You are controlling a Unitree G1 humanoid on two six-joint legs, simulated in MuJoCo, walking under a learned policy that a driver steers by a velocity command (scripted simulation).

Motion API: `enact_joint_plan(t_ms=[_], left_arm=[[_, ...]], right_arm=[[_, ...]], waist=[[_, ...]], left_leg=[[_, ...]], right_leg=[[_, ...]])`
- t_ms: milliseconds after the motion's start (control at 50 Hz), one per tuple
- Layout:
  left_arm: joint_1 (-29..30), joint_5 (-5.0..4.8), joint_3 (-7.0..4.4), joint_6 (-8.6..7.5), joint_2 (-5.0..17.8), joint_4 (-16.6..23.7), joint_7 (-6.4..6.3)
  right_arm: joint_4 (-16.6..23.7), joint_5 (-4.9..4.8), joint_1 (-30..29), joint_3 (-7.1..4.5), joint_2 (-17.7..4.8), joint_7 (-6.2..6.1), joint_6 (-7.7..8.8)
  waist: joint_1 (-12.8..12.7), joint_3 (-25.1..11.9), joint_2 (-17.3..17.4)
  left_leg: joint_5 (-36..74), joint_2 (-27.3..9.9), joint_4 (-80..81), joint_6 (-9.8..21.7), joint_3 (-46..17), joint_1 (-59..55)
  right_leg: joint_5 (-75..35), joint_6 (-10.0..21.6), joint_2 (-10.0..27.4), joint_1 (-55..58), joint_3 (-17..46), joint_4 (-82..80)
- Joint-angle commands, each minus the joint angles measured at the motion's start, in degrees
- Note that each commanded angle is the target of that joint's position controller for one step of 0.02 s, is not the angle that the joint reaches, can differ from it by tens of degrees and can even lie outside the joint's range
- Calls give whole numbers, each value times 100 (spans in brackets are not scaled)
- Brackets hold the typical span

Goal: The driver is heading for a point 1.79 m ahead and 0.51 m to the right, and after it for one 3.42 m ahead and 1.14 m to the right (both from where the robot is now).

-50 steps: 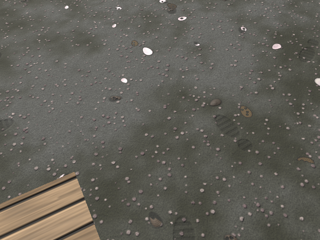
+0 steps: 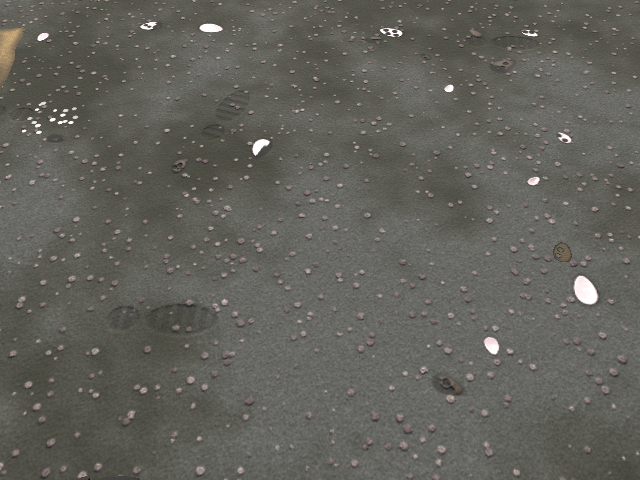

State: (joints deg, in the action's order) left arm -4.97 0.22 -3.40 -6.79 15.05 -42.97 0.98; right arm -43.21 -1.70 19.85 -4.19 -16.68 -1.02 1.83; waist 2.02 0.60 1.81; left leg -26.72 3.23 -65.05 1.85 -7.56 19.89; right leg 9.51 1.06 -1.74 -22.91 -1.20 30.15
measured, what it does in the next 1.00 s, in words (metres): walks ahead: left foot, then right foot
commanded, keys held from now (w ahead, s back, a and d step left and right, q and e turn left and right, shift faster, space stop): w+q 0.18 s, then w+e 0.48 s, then e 0.34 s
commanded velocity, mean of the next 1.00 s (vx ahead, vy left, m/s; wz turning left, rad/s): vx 0.42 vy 0.00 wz -0.11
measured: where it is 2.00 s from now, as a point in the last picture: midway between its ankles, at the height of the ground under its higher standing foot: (297, 447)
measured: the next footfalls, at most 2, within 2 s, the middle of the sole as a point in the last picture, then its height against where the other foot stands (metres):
left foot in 0.40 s outside the picture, level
right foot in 0.88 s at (353, 416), level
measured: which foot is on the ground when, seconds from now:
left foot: up 0.00-0.38, down 0.40-0.88, up 0.90-1.00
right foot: down 0.00-0.42, up 0.44-0.86, down 0.88-1.00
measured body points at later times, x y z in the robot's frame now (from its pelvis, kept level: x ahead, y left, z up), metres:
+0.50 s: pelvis +0.26 +0.07 +0.00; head +0.29 +0.09 +0.45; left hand +0.25 +0.36 -0.14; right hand +0.48 -0.15 -0.07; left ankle +0.31 +0.18 -0.73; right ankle +0.14 -0.10 -0.64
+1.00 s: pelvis +0.48 +0.04 -0.01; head +0.53 +0.01 +0.44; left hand +0.69 +0.28 -0.10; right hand +0.57 -0.26 -0.12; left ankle +0.39 +0.20 -0.63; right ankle +0.57 -0.05 -0.73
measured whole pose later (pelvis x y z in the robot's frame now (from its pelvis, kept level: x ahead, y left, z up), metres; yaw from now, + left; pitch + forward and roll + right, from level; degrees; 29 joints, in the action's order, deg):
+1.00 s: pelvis +0.48 +0.04 -0.01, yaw -11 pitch +2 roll +1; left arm -7.6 -0.4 -4.4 -1.2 17.5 -39.9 2.0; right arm -42.7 -0.2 8.8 -3.9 -16.9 -1.7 2.5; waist -0.3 4.4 0.6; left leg -30.7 -0.7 -72.2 -3.2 -1.2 24.2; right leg 7.0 5.2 -4.1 -28.4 -0.4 32.9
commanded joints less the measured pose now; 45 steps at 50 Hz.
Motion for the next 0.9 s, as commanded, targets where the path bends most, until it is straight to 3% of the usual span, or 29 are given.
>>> enact_joint_plan(t_ms=[20,60,120,180,240,300,340,360,380,400,420,440,460,480,500,540,580,640,740,780,820,840,860,880,900], left_arm=[[-592,43,-152,74,563,104,-59],[-518,38,-153,41,548,34,-61],[-624,10,-237,-20,782,-87,-68],[-662,9,-276,16,918,-149,-86],[-1023,-75,-253,81,980,-326,-57],[-1338,-220,-272,188,1188,-490,-18],[-1411,-257,-294,262,1326,-577,-21],[-1369,-265,-295,292,1386,-609,-32],[-1328,-279,-256,309,1329,-640,-41],[-1364,-202,-152,275,1074,-607,-49],[-1680,-51,57,183,426,-359,-12],[-1722,-147,58,90,508,-421,-12],[-1393,-326,-105,83,977,-339,2],[-1104,-330,-99,104,933,-249,3],[-982,-247,-109,153,866,-243,-20],[-1255,-214,-143,347,718,-349,-46],[-1258,-214,-116,475,504,-331,-58],[-891,-168,-120,516,439,-176,-56],[-6,-35,-22,454,243,201,162],[69,-45,-64,481,358,353,244],[-128,-28,-159,514,567,420,292],[-466,-25,-236,525,708,375,296],[-1097,-31,-369,515,938,233,268],[-1547,-17,-530,520,1359,155,138],[-1377,0,-605,564,1963,240,5]], right_arm=[[677,68,-447,-193,-724,19,62],[706,-4,-327,-155,-470,66,-5],[896,31,-568,-107,-329,73,-54],[973,30,-838,-69,-285,141,-27],[1114,70,-1472,56,-45,229,74],[1281,60,-1951,76,-110,320,150],[1316,56,-1942,19,-292,351,199],[1241,68,-1624,-54,-445,345,220],[1010,97,-882,-183,-663,312,231],[780,156,8,-334,-1003,236,213],[725,319,696,-459,-1630,133,172],[743,304,754,-374,-1408,130,169],[706,259,461,-247,-1041,156,181],[664,190,153,-173,-806,163,201],[622,175,-216,-113,-596,187,232],[587,211,-705,-72,-364,204,347],[486,256,-850,-109,-382,177,454],[301,299,-749,-160,-459,87,491],[159,224,-676,-248,-764,-66,366],[98,126,-617,-296,-888,-101,276],[109,3,-726,-347,-1007,-135,181],[131,-54,-810,-371,-1062,-152,132],[152,-91,-892,-358,-1019,-152,85],[131,0,-601,-300,-862,-127,104],[307,411,-16,-86,-121,-72,141]], waist=[[-421,-130,-649],[-269,-31,-834],[-265,10,-641],[-332,9,-547],[-566,186,-435],[-644,383,-504],[-504,338,-646],[-250,136,-730],[191,-324,-681],[597,-1004,-599],[598,-1993,663],[595,-2654,1154],[575,-1800,765],[411,-1104,675],[204,-677,500],[-181,-324,671],[-324,-140,464],[-300,79,234],[-54,335,114],[-64,218,223],[-233,22,343],[-421,-176,366],[-766,-499,192],[-928,-830,-397],[-229,-1235,-1993]], left_leg=[[615,-820,-653,-50,-26,2332],[793,-996,-365,-56,91,1993],[1241,-1089,157,-163,142,2229],[2086,-1086,990,-198,262,2235],[2575,-877,2183,-120,567,1729],[2305,-762,2892,-43,819,1581],[1902,-613,3280,61,856,1277],[1852,-463,3524,148,933,701],[2127,-287,3828,293,1071,-463],[2402,-637,3557,477,743,-2084],[2056,-2324,3544,1205,-1541,-4310],[1862,-2902,4357,1562,-3150,-4326],[1628,-2687,4462,1343,-2354,-3705],[1653,-2441,4584,1166,-1540,-2967],[1664,-2191,4840,1051,-1016,-2232],[1866,-1938,5355,931,-285,-1255],[2318,-1944,5660,977,186,-960],[2717,-1897,5768,921,830,-1116],[4069,-1760,5434,688,1797,-1196],[4522,-1896,5096,604,1840,-1559],[5303,-1968,4485,475,1862,-1882],[5791,-1923,3918,380,1888,-1940],[5782,-1696,2950,194,2004,-1827],[4519,-1307,1554,-194,2091,-1159],[-947,-467,-535,-615,1914,852]], right_leg=[[775,903,1851,1974,2213,-1642],[254,888,1662,1498,1533,-1926],[-545,1050,1742,1532,912,-2151],[-1113,970,1650,1749,237,-2170],[-1162,921,1475,1651,-102,-2192],[-1295,955,1658,1995,103,-2061],[-1825,878,1814,2294,255,-1734],[-2548,780,1777,2332,221,-1326],[-3249,619,1547,2132,0,-462],[-2697,380,1262,1280,-179,753],[-106,-63,508,-909,-384,3034],[2449,-119,153,-1559,529,4152],[2213,-81,452,-2080,745,4553],[1799,-45,697,-2223,570,4429],[1373,-52,875,-2061,521,4129],[782,-108,1064,-1391,591,3825],[434,-193,1053,-1355,615,3698],[-294,-255,1027,-1727,727,3011],[-1312,-159,745,-1185,69,1167],[-1062,-49,663,-1074,-24,896],[-513,137,445,-790,-202,729],[-307,254,247,-380,-348,598],[-629,424,-15,453,-455,142],[-2308,632,81,1552,-21,-192],[-5235,1400,1458,3160,1937,383]])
